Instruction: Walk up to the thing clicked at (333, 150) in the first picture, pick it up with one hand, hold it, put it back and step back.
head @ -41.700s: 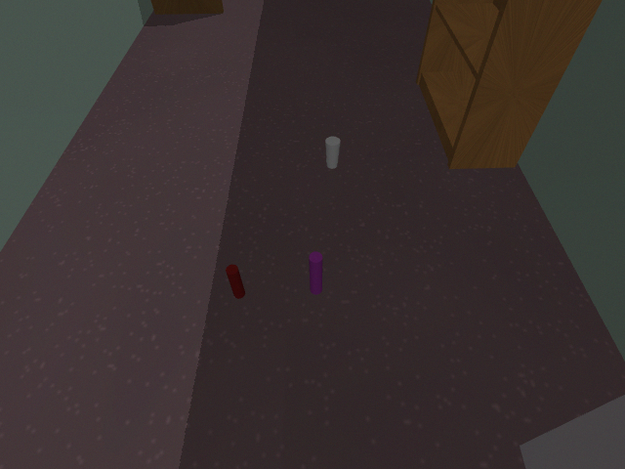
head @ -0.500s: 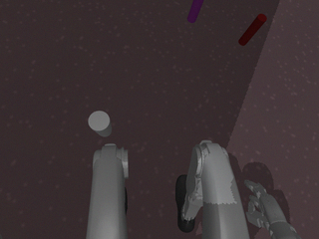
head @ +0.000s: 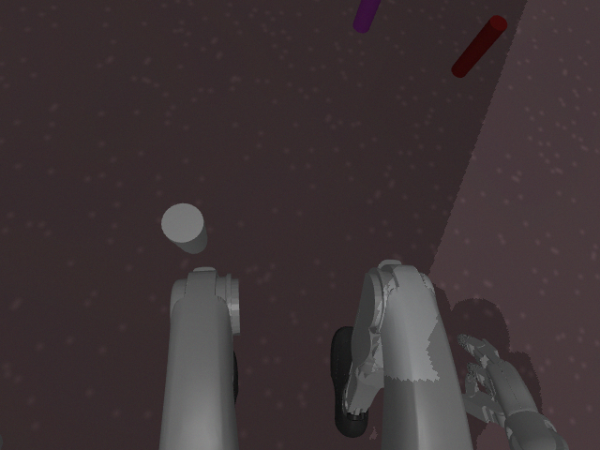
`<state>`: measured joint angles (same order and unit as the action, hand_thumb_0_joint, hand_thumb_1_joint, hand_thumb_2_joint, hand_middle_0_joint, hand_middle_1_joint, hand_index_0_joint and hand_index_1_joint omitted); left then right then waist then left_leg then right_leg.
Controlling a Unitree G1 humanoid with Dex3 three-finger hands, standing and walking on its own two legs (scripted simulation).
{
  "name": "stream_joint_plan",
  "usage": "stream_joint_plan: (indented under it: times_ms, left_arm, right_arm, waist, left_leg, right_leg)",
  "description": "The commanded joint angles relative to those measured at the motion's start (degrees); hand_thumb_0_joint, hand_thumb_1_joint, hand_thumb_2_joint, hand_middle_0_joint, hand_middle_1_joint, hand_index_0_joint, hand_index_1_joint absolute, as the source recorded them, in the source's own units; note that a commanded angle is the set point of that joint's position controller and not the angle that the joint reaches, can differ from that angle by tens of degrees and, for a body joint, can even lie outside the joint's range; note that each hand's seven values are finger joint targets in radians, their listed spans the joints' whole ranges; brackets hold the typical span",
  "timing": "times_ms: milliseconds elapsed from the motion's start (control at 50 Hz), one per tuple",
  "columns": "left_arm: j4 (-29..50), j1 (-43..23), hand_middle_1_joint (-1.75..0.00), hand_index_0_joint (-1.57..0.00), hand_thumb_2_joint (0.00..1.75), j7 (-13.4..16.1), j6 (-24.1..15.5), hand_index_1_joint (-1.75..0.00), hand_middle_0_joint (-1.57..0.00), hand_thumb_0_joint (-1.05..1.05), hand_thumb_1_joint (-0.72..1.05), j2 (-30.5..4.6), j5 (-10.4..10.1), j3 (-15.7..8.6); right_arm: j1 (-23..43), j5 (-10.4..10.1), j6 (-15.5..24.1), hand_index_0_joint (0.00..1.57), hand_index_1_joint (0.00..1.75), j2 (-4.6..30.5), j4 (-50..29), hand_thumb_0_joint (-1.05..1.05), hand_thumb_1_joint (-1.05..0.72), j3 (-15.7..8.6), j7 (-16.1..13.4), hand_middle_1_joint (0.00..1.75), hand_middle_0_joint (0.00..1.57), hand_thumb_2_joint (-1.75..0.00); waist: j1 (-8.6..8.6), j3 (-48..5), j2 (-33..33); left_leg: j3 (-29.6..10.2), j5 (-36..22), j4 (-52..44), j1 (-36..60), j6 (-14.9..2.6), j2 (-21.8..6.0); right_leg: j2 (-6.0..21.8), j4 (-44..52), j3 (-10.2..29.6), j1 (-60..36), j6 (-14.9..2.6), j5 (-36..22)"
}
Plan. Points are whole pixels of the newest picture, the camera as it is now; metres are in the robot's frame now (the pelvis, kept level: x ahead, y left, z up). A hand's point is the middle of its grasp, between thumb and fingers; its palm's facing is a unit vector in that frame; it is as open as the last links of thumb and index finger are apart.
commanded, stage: approach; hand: left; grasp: from the side
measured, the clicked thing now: (189, 233) +0.43 +0.20 -0.31
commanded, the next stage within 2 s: close in in 0.50 s
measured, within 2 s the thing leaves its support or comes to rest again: neither
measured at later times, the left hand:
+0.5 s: hand (89, 245) +0.37 +0.32 -0.18, palm faces +0.06 -1.00 +0.03, open 17.2 cm
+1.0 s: hand (159, 246) +0.39 +0.24 -0.25, palm faces +0.05 -1.00 +0.03, open 17.6 cm
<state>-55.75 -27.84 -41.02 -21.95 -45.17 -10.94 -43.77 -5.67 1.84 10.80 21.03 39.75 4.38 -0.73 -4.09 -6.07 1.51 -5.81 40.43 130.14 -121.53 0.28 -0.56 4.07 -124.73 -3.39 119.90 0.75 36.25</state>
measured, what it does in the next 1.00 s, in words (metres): lowers itself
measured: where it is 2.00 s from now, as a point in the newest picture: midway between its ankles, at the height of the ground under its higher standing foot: (285, 409)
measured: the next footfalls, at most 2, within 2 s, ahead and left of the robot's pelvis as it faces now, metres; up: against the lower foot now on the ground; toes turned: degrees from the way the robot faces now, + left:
none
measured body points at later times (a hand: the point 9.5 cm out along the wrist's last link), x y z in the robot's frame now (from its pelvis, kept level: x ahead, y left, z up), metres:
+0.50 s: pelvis -0.01 +0.00 -0.07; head +0.21 +0.12 +0.30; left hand +0.36 +0.37 -0.18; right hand +0.18 -0.27 -0.14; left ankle +0.08 +0.12 -0.35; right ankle +0.11 -0.13 -0.34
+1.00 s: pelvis -0.02 +0.02 -0.10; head +0.20 +0.16 +0.26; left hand +0.38 +0.29 -0.25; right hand +0.14 -0.25 -0.13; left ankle +0.08 +0.12 -0.35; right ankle +0.11 -0.13 -0.34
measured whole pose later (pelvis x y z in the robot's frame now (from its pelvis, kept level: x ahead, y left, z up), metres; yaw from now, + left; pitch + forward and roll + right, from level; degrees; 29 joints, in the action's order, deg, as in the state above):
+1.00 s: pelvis -0.02 +0.02 -0.10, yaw -8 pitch +12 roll -15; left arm -78.8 -29.8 -18.0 -63.3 -40.4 -9.5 -30.5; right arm 9.4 18.1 5.6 22.3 35.3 23.9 7.3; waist -12.0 14.4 13.5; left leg -18.0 39.8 152.5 -126.2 0.3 0.3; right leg 0.7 -137.6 -11.8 119.5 3.0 31.1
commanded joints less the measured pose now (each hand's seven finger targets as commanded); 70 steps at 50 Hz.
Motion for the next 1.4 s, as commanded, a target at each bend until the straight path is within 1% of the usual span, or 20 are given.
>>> stream_joint_plan:
  times_ms: [0, 40, 200, 340, 420, 500, 540, 560, 580, 600, 620, 660, 720, 760, 800, 900, 1000, 1080, 1240, 1380]
  left_arm:
    - [7.67, -6.8, -0.09, -0.05, 0.05, -0.22, -3.9, -0.11, -0.07, 0.0, -0.55, -20.12, -3.11, -3.83]
    - [4.45, -6.77, -0.08, -0.04, 0.06, -0.96, -5.41, -0.1, -0.07, 0.0, -0.55, -16.31, -4.21, -2.46]
    - [-3.1, -9.83, -0.09, -0.04, 0.08, -3.34, -16.75, -0.11, -0.06, 0.0, -0.49, -11.52, -7.99, 0.22]
    - [-3.95, -10.71, -0.08, -0.03, 0.09, -0.89, -26.0, -0.1, -0.06, 0.0, -0.47, -16.94, -7.03, -1.26]
    - [-4.23, -12.82, -0.09, -0.03, 0.11, 1.25, -29.27, -0.11, -0.06, 0.0, -0.48, -18.33, -5.11, -0.51]
    - [-5.58, -11.73, -0.1, -0.03, 0.1, 2.69, -32.2, -0.12, -0.05, 0.0, -0.52, -12.88, -4.47, 3.31]
    - [-6.96, -12.18, -0.1, -0.03, 0.09, 3.38, -33.56, -0.12, -0.05, 0.0, -0.53, -8.68, -4.77, 6.47]
    - [-8.05, -11.74, -0.11, -0.04, 0.08, 4.18, -34.15, -0.12, -0.06, 0.0, -0.55, -9.14, -4.78, 5.91]
    - [-11.43, -10.97, -0.11, -0.04, 0.08, 4.74, -34.6, -0.12, -0.06, 0.0, -0.57, -6.0, -4.61, 8.8]
    - [-11.48, -11.26, -0.09, -0.05, 0.03, 5.6, -35.45, -0.09, -0.06, 0.0, -0.61, -6.27, -4.11, 9.16]
    - [-11.6, -11.03, -0.09, -0.06, 0.02, 6.87, -36.6, -0.09, -0.06, 0.0, -0.61, -8.27, -3.82, 7.8]
    - [-14.56, -10.49, -0.09, -0.07, 0.0, 9.15, -38.2, -0.09, -0.07, 0.0, -0.61, -6.39, -3.2, 9.31]
    - [-14.04, -11.22, -0.09, -0.07, 0.01, 13.23, -41.22, -0.09, -0.07, 0.0, -0.61, -8.82, -2.62, 7.28]
    - [-13.71, -12.21, -0.09, -0.08, 0.0, 15.7, -42.85, -0.08, -0.07, 0.0, -0.61, -6.81, -2.05, 9.0]
    - [-14.77, -10.54, -0.08, -0.07, 0.01, 18.34, -43.82, -0.08, -0.07, 0.0, -0.61, -8.33, -0.85, 7.64]
    - [-15.53, -11.32, -0.07, -0.07, 0.01, 22.9, -45.69, -0.06, -0.07, 0.0, -0.58, -3.97, 0.73, 12.95]
    - [-16.67, -12.04, -0.08, -0.07, 0.02, 26.14, -46.73, -0.06, -0.07, 0.0, -0.57, -3.49, 2.37, 16.86]
    - [-17.62, -13.51, -0.07, -0.08, 0.02, 29.55, -48.16, -0.06, -0.07, 0.0, -0.6, -3.64, 2.14, 16.83]
    - [-21.12, -12.22, -0.07, -0.06, 0.08, 35.47, -50.95, -0.07, -0.06, 0.0, -0.49, -4.02, 5.26, 17.83]
    - [-22.0, -11.01, -0.12, -0.13, 0.19, 39.58, -52.9, -0.13, -0.15, 0.0, -0.26, -4.99, 6.34, 17.5]
  right_arm:
    - [-6.41, -0.52, 1.39, 0.2, 0.3, 13.07, -3.03, 0.0, -0.91, -4.88, -0.69, 0.3, 0.2, -0.91]
    - [-6.22, -0.3, 1.71, 0.2, 0.3, 12.54, -2.19, 0.0, -0.91, -4.49, -0.44, 0.3, 0.2, -0.91]
    - [-1.65, 1.79, 3.38, 0.2, 0.3, 14.28, -3.4, 0.0, -0.9, -2.01, 0.73, 0.3, 0.2, -0.9]
    - [2.71, 5.06, 2.83, 0.2, 0.3, 16.47, -4.08, 0.0, -0.91, 1.53, 2.02, 0.3, 0.2, -0.91]
    - [4.88, 7.22, 1.2, 0.2, 0.3, 17.51, -3.84, 0.0, -0.91, 3.76, 2.45, 0.3, 0.2, -0.91]
    - [7.5, 8.79, -0.12, 0.2, 0.3, 18.12, -3.22, 0.0, -0.92, 4.98, 2.87, 0.3, 0.2, -0.91]
    - [8.61, 9.51, -0.4, 0.2, 0.3, 18.21, -3.52, 0.0, -0.92, 5.9, 3.21, 0.3, 0.2, -0.91]
    - [8.75, 9.79, -0.5, 0.2, 0.3, 18.68, -3.99, 0.0, -0.93, 6.31, 3.34, 0.3, 0.2, -0.91]
    - [9.76, 10.0, -0.81, 0.2, 0.3, 18.55, -3.85, 0.0, -0.93, 6.98, 3.39, 0.3, 0.2, -0.91]
    - [10.45, 10.45, -1.0, 0.2, 0.3, 18.91, -4.83, 0.0, -0.93, 7.44, 3.59, 0.3, 0.2, -0.91]
    - [11.23, 10.87, -1.35, 0.2, 0.3, 19.4, -5.39, 0.0, -0.93, 7.75, 3.69, 0.3, 0.2, -0.91]
    - [11.86, 11.76, -2.29, 0.2, 0.3, 19.33, -5.13, 0.0, -0.94, 9.13, 4.28, 0.3, 0.2, -0.91]
    - [12.11, 13.11, -3.02, 0.2, 0.3, 19.67, -5.22, 0.0, -0.93, 10.5, 5.15, 0.3, 0.2, -0.91]
    - [13.44, 13.55, -3.33, 0.2, 0.3, 19.75, -6.23, 0.0, -0.94, 11.5, 5.62, 0.3, 0.2, -0.91]
    - [12.79, 14.47, -3.92, 0.2, 0.3, 20.41, -5.56, 0.0, -0.93, 11.61, 5.99, 0.3, 0.2, -0.9]
    - [14.0, 16.18, -5.07, 0.2, 0.3, 20.39, -6.18, 0.0, -0.93, 12.66, 6.95, 0.3, 0.2, -0.9]
    - [14.57, 16.76, -6.0, 0.2, 0.3, 21.34, -6.72, 0.0, -0.92, 13.3, 7.64, 0.3, 0.2, -0.9]
    - [14.72, 17.63, -6.32, 0.2, 0.3, 21.62, -7.22, 0.0, -0.93, 14.36, 8.25, 0.3, 0.2, -0.9]
    - [15.86, 19.0, -7.55, 0.2, 0.3, 21.93, -8.16, 0.0, -0.92, 15.69, 9.06, 0.3, 0.2, -0.9]
    - [15.43, 20.26, -7.9, 0.2, 0.3, 21.59, -7.64, 0.0, -0.9, 17.11, 9.52, 0.3, 0.2, -0.9]
  waist:
    - [1.65, -31.94, -11.05]
    - [0.61, -28.36, -9.03]
    - [-2.18, -25.74, -6.59]
    - [-1.21, -27.37, -12.04]
    - [-2.84, -26.62, -16.68]
    - [-4.56, -22.95, -20.06]
    - [-6.81, -22.37, -19.76]
    - [-7.36, -22.69, -17.91]
    - [-8.19, -20.74, -17.09]
    - [-8.46, -20.27, -16.96]
    - [-7.96, -19.98, -16.65]
    - [-8.62, -17.81, -15.7]
    - [-8.66, -18.0, -15.56]
    - [-9.31, -16.15, -16.27]
    - [-9.13, -15.77, -17.91]
    - [-11.9, -11.71, -16.39]
    - [-13.06, -8.94, -15.5]
    - [-13.98, -8.62, -13.95]
    - [-14.39, -3.93, -15.05]
    - [-14.92, -7.7, -14.67]
  left_leg:
    - [2.16, -8.3, -18.08, 23.42, -1.7, 0.75]
    - [2.52, -6.77, -16.63, 20.42, -1.98, 0.75]
    - [1.82, -6.06, -10.04, 16.77, -1.59, 0.38]
    - [1.68, -5.49, -6.13, 17.53, -0.72, -0.12]
    - [0.14, -7.03, -5.25, 20.19, 0.05, -0.77]
    - [-1.5, -5.37, -4.73, 21.51, 0.79, -1.29]
    - [-2.29, -7.22, -3.18, 21.84, 1.03, -1.29]
    - [-2.71, -8.97, -1.97, 21.62, 0.99, -1.24]
    - [-2.97, -8.88, -1.72, 21.09, 1.14, -1.21]
    - [-3.61, -9.71, -1.59, 21.17, 1.35, -1.29]
    - [-3.73, -10.04, -0.96, 20.6, 1.35, -1.27]
    - [-4.22, -9.38, -0.31, 19.65, 1.41, -1.19]
    - [-4.42, -8.84, 0.85, 18.86, 1.31, -1.18]
    - [-4.67, -7.3, 0.5, 18.06, 1.47, -1.07]
    - [-5.01, -8.39, 0.49, 19.31, 1.86, -1.28]
    - [-5.73, -4.68, 1.24, 15.76, 1.42, -1.11]
    - [-7.23, -0.97, 0.5, 14.58, 1.35, -1.23]
    - [-8.16, -0.02, 1.02, 14.37, 1.18, -1.15]
    - [-9.81, 1.61, -0.32, 13.81, 1.67, -1.44]
    - [-9.42, -4.07, 2.35, 15.27, 1.46, -1.4]
  right_leg:
    - [-2.45, 10.83, -1.95, -16.3, -2.89, -4.7]
    - [-2.7, 10.73, -1.96, -15.21, -2.81, -3.46]
    - [-3.42, 6.25, -3.45, -13.08, -2.57, -3.4]
    - [-4.04, 2.12, -5.06, -14.63, -2.54, -3.47]
    - [-4.37, -0.77, -6.72, -13.58, -2.65, -5.28]
    - [-4.65, -2.75, -8.59, -10.28, -2.71, -4.72]
    - [-4.71, -3.51, -9.41, -10.26, -2.68, -6.38]
    - [-4.76, -3.63, -9.82, -11.5, -2.5, -8.03]
    - [-4.68, -3.8, -10.13, -10.55, -2.51, -7.95]
    - [-4.72, -4.37, -10.69, -10.91, -2.52, -8.76]
    - [-4.89, -4.48, -10.88, -11.44, -2.43, -9.19]
    - [-4.98, -4.54, -11.63, -12.03, -2.15, -8.88]
    - [-5.54, -4.19, -12.26, -15.0, -1.8, -9.38]
    - [-5.54, -4.18, -12.83, -14.98, -1.73, -8.57]
    - [-5.77, -4.61, -13.23, -15.42, -1.72, -9.57]
    - [-6.1, -3.67, -13.97, -15.27, -1.42, -8.47]
    - [-6.27, -3.56, -15.0, -13.7, -1.26, -6.44]
    - [-6.49, -3.35, -15.42, -14.31, -0.83, -6.21]
    - [-6.6, -3.92, -16.44, -13.84, -0.73, -5.64]
    - [-7.44, -3.5, -16.58, -18.29, -0.47, -10.69]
